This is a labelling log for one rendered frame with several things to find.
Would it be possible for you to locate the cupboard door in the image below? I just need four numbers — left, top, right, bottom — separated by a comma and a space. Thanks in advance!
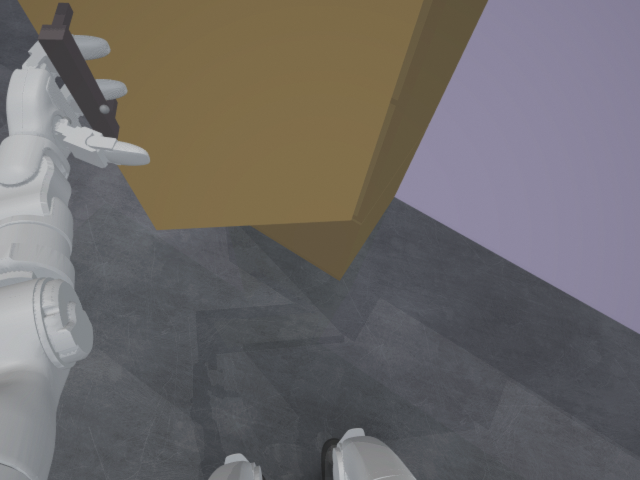
18, 0, 423, 230

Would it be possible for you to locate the left robot upper arm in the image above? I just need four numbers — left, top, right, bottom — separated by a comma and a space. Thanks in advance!
0, 277, 93, 480

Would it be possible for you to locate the robot left forearm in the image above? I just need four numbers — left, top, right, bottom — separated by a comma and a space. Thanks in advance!
0, 134, 75, 289

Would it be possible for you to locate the robot right thigh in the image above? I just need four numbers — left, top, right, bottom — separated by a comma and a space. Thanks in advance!
333, 436, 416, 480

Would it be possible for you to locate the handle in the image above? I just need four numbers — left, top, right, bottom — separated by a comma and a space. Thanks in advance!
38, 3, 120, 140

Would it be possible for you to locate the robot left shin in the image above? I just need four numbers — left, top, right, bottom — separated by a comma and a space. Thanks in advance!
224, 453, 251, 465

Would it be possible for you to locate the robot left hand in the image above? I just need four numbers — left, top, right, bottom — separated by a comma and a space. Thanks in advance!
6, 34, 150, 168

